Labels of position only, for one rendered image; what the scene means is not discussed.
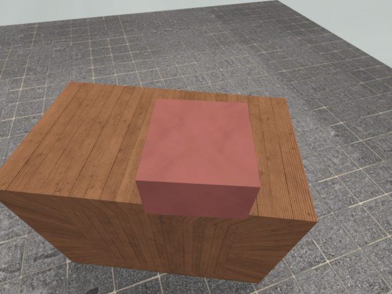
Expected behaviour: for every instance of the carton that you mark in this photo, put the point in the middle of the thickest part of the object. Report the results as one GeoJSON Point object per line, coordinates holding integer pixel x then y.
{"type": "Point", "coordinates": [199, 160]}

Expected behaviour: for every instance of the pedestal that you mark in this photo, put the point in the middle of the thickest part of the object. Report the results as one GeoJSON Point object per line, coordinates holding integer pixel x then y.
{"type": "Point", "coordinates": [72, 180]}

